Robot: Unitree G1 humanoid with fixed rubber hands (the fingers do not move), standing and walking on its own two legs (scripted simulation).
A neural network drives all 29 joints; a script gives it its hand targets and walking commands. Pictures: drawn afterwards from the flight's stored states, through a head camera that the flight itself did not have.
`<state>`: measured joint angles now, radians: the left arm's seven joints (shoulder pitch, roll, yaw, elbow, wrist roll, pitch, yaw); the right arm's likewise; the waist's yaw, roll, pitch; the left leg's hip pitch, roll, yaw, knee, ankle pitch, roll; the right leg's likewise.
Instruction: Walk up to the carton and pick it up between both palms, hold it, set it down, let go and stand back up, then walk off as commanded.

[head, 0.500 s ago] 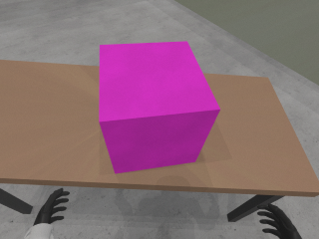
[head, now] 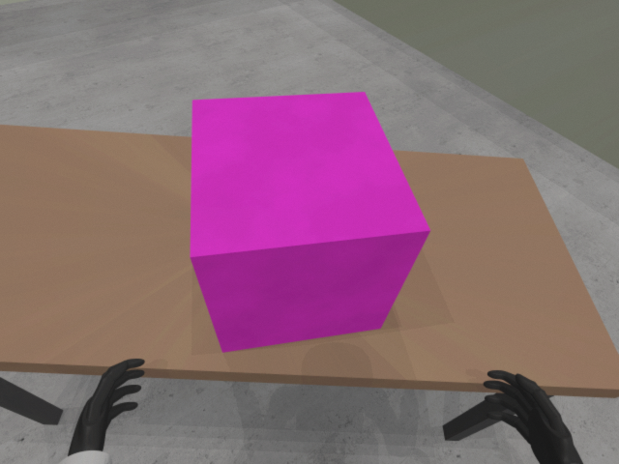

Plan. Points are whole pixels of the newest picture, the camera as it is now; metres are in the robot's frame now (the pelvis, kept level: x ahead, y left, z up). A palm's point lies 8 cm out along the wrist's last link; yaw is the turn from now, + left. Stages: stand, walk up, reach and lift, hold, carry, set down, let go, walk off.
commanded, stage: reach and lift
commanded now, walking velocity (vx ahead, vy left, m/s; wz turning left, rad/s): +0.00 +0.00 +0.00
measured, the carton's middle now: (293, 222) +0.46 +0.04 +0.01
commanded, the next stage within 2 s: none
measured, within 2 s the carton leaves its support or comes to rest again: neither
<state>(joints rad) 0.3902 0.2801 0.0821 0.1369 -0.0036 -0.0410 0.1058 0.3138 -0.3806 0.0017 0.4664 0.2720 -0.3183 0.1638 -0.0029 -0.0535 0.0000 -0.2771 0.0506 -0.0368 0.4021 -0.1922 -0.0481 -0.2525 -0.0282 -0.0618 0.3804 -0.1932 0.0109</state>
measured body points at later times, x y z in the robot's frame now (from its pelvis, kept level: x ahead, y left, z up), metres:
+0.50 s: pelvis +0.00 +0.00 +0.00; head +0.03 +0.03 +0.45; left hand +0.20 +0.24 +0.00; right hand +0.19 -0.25 +0.01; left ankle +0.01 +0.15 -0.74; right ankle +0.00 -0.13 -0.74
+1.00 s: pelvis +0.01 +0.00 +0.00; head +0.05 +0.01 +0.45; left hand +0.26 +0.24 +0.05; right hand +0.28 -0.23 +0.05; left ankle +0.01 +0.15 -0.74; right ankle +0.00 -0.13 -0.74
